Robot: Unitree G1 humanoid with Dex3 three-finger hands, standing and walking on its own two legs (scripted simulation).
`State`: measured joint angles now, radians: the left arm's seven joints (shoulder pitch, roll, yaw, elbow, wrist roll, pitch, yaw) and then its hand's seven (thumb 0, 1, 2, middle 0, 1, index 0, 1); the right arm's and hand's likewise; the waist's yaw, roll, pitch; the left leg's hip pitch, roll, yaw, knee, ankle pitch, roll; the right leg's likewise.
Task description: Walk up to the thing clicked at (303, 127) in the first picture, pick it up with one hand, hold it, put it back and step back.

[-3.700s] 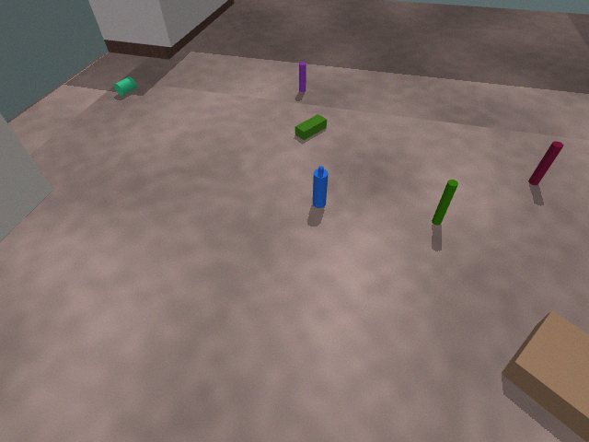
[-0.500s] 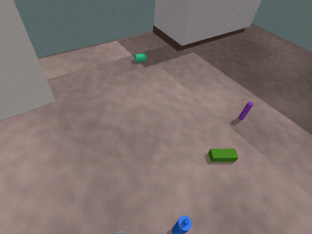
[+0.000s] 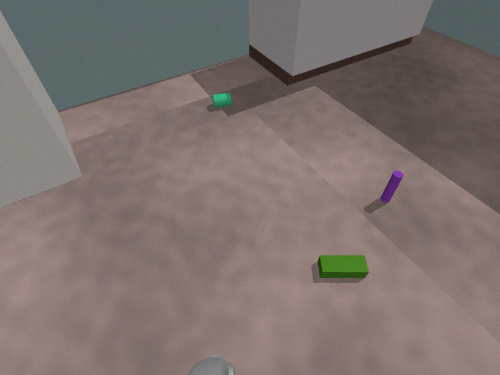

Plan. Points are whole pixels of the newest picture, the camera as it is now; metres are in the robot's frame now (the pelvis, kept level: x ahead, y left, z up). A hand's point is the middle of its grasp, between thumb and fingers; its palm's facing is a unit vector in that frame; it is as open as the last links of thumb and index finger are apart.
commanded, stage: walk up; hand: left
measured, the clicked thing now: (342, 266) +0.69 -0.32 -0.73
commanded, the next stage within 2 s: none
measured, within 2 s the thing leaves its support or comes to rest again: neither
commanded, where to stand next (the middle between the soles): +0.29 -0.67 m, yaw +5 degrees
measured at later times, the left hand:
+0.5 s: hand (224, 358) +0.19 +0.09 -0.15, palm faces -0.06 -0.93 -0.37, open 7.4 cm
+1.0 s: hand (333, 362) +0.20 -0.12 -0.17, palm faces -0.07 -0.95 -0.31, open 7.4 cm
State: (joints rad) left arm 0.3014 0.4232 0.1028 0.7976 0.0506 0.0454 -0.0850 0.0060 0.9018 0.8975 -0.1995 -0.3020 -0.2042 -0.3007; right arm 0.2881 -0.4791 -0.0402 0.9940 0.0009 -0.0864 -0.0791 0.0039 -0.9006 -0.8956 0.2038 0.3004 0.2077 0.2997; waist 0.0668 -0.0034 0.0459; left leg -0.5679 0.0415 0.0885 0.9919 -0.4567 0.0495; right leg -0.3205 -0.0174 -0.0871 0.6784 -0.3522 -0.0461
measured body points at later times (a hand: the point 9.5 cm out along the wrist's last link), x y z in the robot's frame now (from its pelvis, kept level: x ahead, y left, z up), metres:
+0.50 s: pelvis +0.07 -0.22 -0.03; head +0.09 -0.19 +0.42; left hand +0.20 +0.13 -0.13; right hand +0.08 -0.61 -0.08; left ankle +0.12 +0.03 -0.72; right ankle +0.12 -0.39 -0.72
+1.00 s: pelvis +0.13 -0.39 -0.01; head +0.16 -0.35 +0.44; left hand +0.21 -0.07 -0.14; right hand +0.17 -0.75 -0.08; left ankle +0.21 -0.25 -0.72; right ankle +0.16 -0.55 -0.66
